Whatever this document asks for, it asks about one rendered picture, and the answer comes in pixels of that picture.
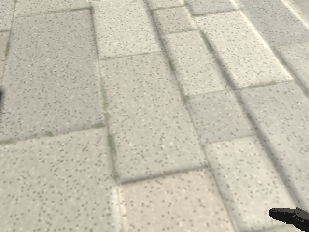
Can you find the robot right hand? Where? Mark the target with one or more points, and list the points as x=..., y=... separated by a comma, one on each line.
x=297, y=217

